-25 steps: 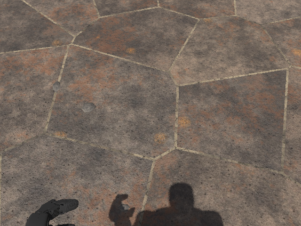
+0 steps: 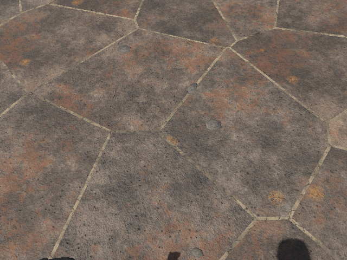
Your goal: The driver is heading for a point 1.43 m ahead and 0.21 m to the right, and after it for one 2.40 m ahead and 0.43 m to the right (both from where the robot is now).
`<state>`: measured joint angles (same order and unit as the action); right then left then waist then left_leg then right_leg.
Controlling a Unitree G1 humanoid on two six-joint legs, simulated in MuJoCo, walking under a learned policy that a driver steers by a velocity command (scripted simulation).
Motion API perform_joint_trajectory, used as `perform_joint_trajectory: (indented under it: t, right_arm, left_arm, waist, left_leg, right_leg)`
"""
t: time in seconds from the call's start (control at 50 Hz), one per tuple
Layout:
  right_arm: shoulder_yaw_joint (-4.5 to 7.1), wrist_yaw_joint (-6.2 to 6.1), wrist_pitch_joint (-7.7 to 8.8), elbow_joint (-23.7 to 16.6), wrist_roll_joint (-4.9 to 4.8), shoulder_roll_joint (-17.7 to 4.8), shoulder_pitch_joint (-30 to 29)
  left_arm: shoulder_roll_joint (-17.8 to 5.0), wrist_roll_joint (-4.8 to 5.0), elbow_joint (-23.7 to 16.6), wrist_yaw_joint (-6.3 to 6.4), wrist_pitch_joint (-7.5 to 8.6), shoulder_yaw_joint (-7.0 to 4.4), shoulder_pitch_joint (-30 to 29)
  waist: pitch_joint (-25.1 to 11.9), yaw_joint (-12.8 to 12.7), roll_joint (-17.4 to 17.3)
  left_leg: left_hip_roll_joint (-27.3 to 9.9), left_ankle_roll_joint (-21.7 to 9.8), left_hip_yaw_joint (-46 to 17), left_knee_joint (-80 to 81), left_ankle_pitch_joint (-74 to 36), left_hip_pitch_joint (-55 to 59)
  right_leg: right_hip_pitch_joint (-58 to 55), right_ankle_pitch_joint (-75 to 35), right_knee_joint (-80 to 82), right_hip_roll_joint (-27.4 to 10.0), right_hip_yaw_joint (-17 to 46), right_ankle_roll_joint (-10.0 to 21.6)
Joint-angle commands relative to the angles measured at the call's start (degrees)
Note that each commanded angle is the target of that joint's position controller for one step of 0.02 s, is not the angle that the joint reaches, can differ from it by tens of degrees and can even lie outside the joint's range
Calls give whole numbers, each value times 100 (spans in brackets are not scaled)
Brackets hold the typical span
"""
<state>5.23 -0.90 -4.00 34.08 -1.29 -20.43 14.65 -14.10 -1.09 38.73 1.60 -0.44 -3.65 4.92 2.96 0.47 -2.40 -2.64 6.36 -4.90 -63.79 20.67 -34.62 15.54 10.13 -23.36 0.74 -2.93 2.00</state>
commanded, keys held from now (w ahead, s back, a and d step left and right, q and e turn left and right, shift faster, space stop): shift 0.12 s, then w+shift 0.84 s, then shift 0.02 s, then e+shift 0.02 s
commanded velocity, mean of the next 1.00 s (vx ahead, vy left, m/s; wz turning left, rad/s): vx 0.65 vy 0.00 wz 0.16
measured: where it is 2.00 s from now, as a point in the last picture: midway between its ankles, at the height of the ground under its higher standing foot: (177, 135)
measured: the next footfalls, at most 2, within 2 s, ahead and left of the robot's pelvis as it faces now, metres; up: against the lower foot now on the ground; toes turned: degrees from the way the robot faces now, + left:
left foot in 0.22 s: +0.02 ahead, +0.14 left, +0.00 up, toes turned +5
right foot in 0.64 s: +0.42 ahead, -0.05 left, +0.00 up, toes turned +4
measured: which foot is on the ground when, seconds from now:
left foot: up 0.00-0.20, down 0.22-0.64, up 0.66-1.00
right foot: down 0.00-0.20, up 0.22-0.62, down 0.64-1.00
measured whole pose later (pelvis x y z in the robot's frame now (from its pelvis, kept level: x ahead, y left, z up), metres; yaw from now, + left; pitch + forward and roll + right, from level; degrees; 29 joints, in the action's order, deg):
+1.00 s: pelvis +0.54 +0.03 -0.01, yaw +7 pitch +2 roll -1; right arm -0.5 4.1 3.3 40.1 2.0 -15.1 1.4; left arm -13.8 0.3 52.9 -1.3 6.4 -1.7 31.2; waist 0.8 -4.1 -1.5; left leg -6.1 -3.9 3.4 -39.7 -7.3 -44.4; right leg -10.6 17.4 -4.5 5.6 -2.6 4.7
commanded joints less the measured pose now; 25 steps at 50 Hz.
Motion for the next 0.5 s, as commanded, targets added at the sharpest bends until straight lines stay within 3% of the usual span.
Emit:
perform_joint_trajectory:
  t: [0.02,0.12,0.14,0.18,0.2,0.22,0.24,0.26,0.28,0.32,0.34,0.36,0.38,0.4,0.44,0.5]
  right_arm:
    - [-20,-9,137,-529,71,-182,-210]
    - [-78,24,147,-472,76,-163,-327]
    - [-89,50,146,-414,46,-133,-264]
    - [-80,130,186,-131,-16,-119,237]
    - [-60,120,208,53,-35,-166,652]
    - [15,63,249,206,-1,-485,1342]
    - [214,99,343,193,87,-1323,1478]
    - [158,103,539,123,150,-1021,1321]
    - [46,94,688,107,168,-729,933]
    - [-75,103,786,52,74,-380,587]
    - [-107,97,808,52,96,-320,597]
    - [-95,145,763,300,315,-449,805]
    - [-82,184,774,363,298,-429,840]
    - [-84,215,789,429,255,-384,902]
    - [-91,249,826,535,217,-315,993]
    - [-31,188,902,706,215,-472,1102]
  left_arm:
    - [-1151,24,-283,-57,43,-306,-18]
    - [-1295,171,-87,-202,30,-317,201]
    - [-1300,228,-22,-222,38,-312,347]
    - [-1252,379,79,-269,86,-259,434]
    - [-964,338,113,-308,158,-155,419]
    - [-428,168,-10,-394,255,28,137]
    - [-523,229,-396,-406,399,-27,-243]
    - [-1045,358,-507,-374,523,-160,-672]
    - [-1128,408,-457,-379,574,-210,-461]
    - [-1112,190,-189,-384,639,-225,0]
    - [-1053,172,-134,-389,661,-223,61]
    - [-794,-495,40,-529,351,-120,225]
    - [-743,-450,8,-583,203,-123,236]
    - [-745,-323,-34,-611,130,-109,135]
    - [-751,-175,-138,-643,94,-82,-157]
    - [-742,-124,-343,-671,136,-24,-676]
  waist:
    - [-894,-161,936]
    - [-966,-189,1180]
    - [-1082,-181,1147]
    - [-997,80,1082]
    - [-988,278,894]
    - [-1022,574,-238]
    - [-516,658,-1294]
    - [-58,785,-838]
    - [241,467,-904]
    - [103,196,-682]
    - [82,150,-612]
    - [-26,93,-458]
    - [104,52,-528]
    - [192,83,-561]
    - [348,145,-574]
    - [505,257,-516]
  left_leg:
    - [-79,-8,253,625,17,26]
    - [161,-262,515,2150,130,975]
    - [214,-386,593,2616,93,1288]
    - [382,-807,831,3806,-378,2678]
    - [285,-1002,623,3926,-135,3693]
    - [-853,-1364,-999,4469,894,4646]
    - [-2022,-2329,-3273,5180,2774,4576]
    - [-2029,-2499,-3508,5594,3116,4083]
    - [-1820,-2291,-3023,5546,2532,3945]
    - [-1373,-1964,-2100,5520,1393,3791]
    - [-1203,-1877,-1777,5600,1012,3604]
    - [-757,-1665,-1179,5839,598,3157]
    - [-636,-1666,-933,5907,368,2942]
    - [-606,-1691,-811,5978,271,2860]
    - [-641,-1706,-662,6084,34,2852]
    - [-877,-1680,-498,6337,-315,3054]
  right_leg:
    - [-972,-1899,602,-1488,934,1292]
    - [-1039,-2122,360,-1660,813,1258]
    - [-986,-1128,415,-1690,837,1184]
    - [9,1468,489,-1534,789,892]
    - [882,2221,172,-1304,558,566]
    - [2110,2380,-1660,-774,-88,59]
    - [3994,2466,-3026,-132,-226,-108]
    - [4331,1997,-3746,-483,459,13]
    - [4531,1233,-3877,-612,597,108]
    - [4199,362,-3662,-739,601,50]
    - [3966,-36,-3552,-742,564,-14]
    - [3269,-61,-3664,-548,95,-164]
    - [3147,-192,-3612,-520,20,-248]
    - [3141,-339,-3497,-543,0,-311]
    - [3116,-708,-3029,-572,22,-361]
    - [2742,-953,-2037,-593,17,-229]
